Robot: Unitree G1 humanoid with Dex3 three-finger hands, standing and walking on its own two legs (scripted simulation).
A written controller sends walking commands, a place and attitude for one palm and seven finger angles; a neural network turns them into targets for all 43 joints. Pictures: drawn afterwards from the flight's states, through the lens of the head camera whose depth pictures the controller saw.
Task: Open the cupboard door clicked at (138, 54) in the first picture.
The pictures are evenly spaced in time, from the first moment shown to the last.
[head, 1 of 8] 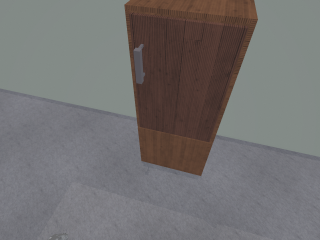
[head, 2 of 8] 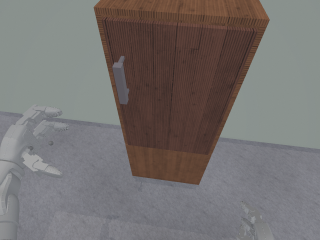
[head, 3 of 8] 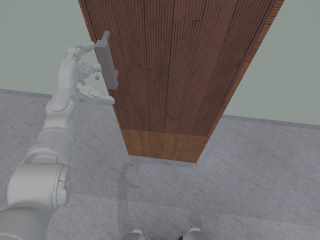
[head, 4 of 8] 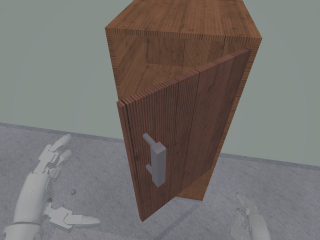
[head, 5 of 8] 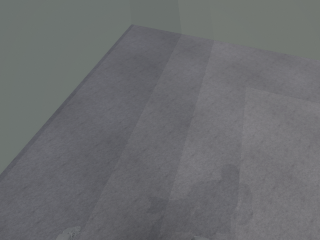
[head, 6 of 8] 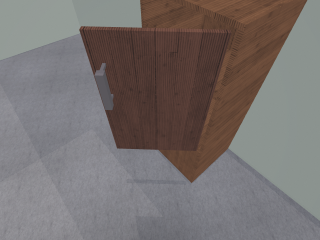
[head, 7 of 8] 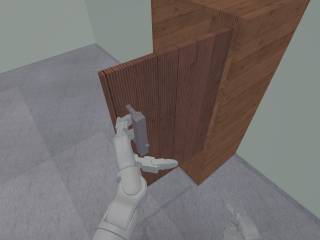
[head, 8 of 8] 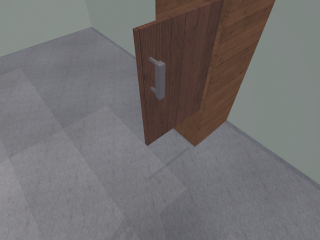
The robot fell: no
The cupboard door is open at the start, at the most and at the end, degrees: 0 89 89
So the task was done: yes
